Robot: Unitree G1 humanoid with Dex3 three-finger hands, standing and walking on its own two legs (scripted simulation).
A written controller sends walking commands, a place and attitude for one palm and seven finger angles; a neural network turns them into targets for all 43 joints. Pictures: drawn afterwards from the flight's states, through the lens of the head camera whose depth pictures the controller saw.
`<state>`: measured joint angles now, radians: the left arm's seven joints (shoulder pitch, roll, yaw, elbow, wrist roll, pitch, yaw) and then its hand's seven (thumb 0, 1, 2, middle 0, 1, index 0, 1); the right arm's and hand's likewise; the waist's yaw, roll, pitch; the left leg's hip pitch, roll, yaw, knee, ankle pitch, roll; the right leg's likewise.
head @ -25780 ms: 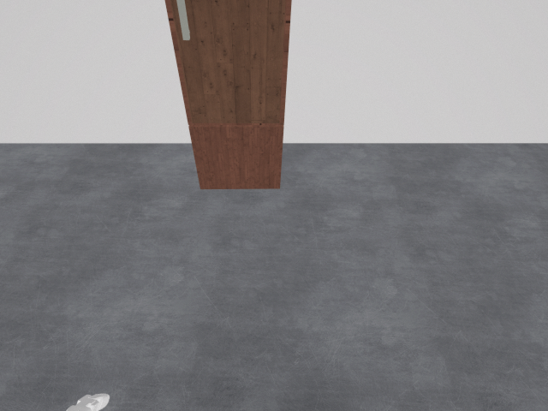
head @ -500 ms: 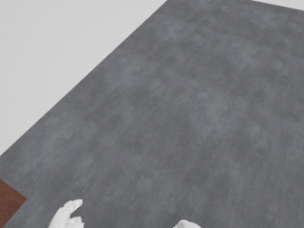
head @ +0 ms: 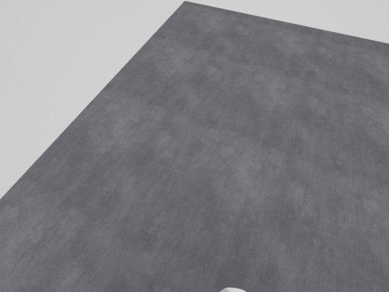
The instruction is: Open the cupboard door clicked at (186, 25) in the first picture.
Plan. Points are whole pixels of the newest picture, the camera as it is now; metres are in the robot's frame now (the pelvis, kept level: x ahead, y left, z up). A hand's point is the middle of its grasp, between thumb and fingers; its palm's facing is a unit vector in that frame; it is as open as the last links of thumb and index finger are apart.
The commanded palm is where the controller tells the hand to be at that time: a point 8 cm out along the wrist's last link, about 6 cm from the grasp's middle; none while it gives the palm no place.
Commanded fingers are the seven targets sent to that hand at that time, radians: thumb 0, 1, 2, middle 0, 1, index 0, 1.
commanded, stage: walk to a spot facing it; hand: left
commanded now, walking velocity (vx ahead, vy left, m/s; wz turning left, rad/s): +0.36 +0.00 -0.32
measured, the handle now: out of the picture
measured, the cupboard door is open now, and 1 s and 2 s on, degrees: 49 49 49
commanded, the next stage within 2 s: turn to face it in 0.40 s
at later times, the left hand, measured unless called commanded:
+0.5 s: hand (156, 225) +0.30 +0.12 -0.17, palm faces -0.07 -0.98 -0.18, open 7.2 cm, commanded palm none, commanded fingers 0.00 0.90 0.90 -0.20 -0.30 -0.20 -0.30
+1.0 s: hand (171, 165) +0.48 +0.10 -0.15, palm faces +0.17 -0.95 -0.26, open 7.4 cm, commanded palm none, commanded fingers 0.00 0.90 0.90 -0.20 -0.30 -0.20 -0.30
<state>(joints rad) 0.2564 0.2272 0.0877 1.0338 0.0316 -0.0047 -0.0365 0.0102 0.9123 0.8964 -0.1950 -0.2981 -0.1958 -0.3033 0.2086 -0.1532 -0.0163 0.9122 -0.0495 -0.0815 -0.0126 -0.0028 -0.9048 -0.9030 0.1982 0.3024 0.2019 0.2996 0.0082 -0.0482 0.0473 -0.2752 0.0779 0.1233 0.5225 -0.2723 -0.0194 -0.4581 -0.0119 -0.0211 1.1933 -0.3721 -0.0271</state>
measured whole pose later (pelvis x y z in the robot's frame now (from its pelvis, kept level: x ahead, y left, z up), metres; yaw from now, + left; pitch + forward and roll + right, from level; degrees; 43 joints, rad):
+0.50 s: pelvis +0.25 -0.07 +0.01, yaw -6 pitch +2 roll +0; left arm 0.26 0.19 0.06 1.07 0.02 -0.06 -0.01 0.00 0.94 0.90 -0.20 -0.30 -0.20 -0.30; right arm 0.22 -0.16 -0.04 1.02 -0.02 -0.02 0.01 0.00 -0.91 -0.90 0.19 0.30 0.20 0.30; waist -0.02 -0.03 0.04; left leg -0.50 0.12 0.10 0.76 -0.26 -0.05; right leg -0.10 0.01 -0.10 0.37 -0.31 -0.04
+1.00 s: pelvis +0.40 -0.11 +0.00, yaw +9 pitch +1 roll +1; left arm 0.15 0.19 0.06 0.92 0.03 0.00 0.01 0.00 0.91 0.90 -0.20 -0.30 -0.20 -0.30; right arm 0.22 -0.23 -0.08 0.99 -0.02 0.06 0.00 0.00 -0.91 -0.90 0.20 0.30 0.20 0.30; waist -0.03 0.01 0.05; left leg -0.47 0.00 -0.02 0.95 -0.47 -0.04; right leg -0.30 -0.07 -0.09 0.60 -0.30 0.00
